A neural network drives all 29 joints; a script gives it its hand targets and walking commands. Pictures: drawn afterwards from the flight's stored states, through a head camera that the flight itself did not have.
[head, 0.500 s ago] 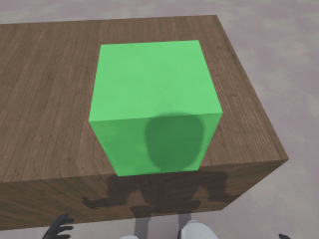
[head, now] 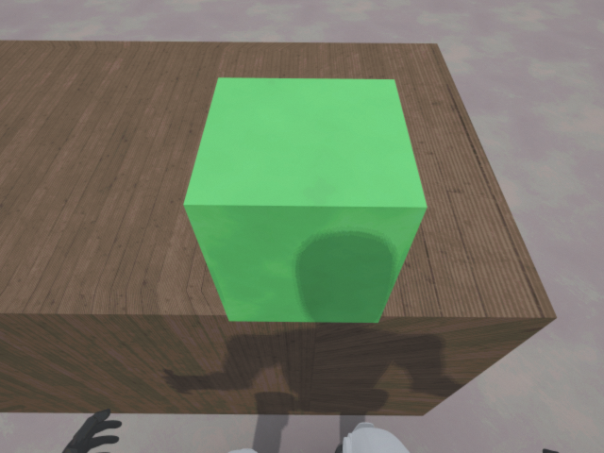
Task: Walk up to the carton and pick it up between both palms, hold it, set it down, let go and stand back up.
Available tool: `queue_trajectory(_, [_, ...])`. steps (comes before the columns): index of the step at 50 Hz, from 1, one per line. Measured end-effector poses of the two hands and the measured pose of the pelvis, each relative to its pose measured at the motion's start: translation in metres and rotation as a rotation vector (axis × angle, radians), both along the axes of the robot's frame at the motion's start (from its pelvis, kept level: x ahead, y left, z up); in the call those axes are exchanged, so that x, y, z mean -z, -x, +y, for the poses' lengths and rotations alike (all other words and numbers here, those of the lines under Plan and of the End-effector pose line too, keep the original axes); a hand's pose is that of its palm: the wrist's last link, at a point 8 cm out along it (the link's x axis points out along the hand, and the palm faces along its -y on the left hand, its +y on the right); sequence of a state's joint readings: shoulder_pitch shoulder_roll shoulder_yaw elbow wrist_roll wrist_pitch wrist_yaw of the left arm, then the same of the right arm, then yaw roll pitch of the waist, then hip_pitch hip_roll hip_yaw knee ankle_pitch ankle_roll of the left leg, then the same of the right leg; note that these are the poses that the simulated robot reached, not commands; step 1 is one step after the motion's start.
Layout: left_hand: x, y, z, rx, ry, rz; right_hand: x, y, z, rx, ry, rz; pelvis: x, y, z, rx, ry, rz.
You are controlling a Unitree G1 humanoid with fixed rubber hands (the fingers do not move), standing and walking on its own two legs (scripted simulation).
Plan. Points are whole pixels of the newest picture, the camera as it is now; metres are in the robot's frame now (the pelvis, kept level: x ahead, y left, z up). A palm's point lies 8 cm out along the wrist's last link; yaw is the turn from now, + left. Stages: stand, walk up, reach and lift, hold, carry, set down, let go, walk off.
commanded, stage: walk up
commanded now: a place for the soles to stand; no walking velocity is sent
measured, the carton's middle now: (304, 210) +0.40 +0.01 +0.10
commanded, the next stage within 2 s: none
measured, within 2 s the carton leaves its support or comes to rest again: neither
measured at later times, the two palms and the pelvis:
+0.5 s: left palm out of the picture +0.04 +0.29 -0.09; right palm out of the picture +0.09 -0.35 -0.09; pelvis -0.03 -0.02 +0.01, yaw +1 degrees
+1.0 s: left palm out of the picture +0.09 +0.29 -0.07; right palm out of the picture +0.08 -0.32 -0.07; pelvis -0.02 -0.01 +0.04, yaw +0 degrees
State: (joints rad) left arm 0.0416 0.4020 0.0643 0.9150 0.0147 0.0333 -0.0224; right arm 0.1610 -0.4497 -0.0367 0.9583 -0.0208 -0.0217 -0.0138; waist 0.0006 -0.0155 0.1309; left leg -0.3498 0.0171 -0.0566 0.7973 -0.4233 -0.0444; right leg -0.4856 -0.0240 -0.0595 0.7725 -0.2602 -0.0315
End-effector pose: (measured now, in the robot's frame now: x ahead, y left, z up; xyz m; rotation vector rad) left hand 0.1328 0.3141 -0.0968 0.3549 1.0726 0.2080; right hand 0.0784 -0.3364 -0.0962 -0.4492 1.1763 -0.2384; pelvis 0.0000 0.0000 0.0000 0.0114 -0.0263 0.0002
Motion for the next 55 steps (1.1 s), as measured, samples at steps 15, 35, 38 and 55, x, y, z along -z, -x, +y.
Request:
queue_trajectory(15, [0.005, 0.049, 0.001, -0.061, 0.006, 0.035, 0.0, 0.03, -0.001, -0.001, 0.001, 0.03, -0.001, 0.021, -0.006, -0.037, -0.004, -0.003])
queue_trajectory(35, [-0.009, 0.074, -0.03, -0.057, 0.049, 0.068, -0.014, 0.012, 0.007, -0.005, -0.07, -0.033, -0.025, 0.025, -0.017, -0.003, -0.009, -0.014])
queue_trajectory(38, [-0.012, 0.066, -0.034, -0.045, 0.065, 0.065, -0.018, 0.011, 0.013, 0.001, -0.086, -0.031, -0.03, 0.023, -0.018, -0.001, -0.003, -0.013])
queue_trajectory(55, [-0.026, 0.043, -0.022, -0.013, 0.043, 0.057, -0.027, 0.003, 0.024, 0.037, -0.102, -0.033, -0.041, 0.023, -0.006, 0.006, 0.009, -0.009])
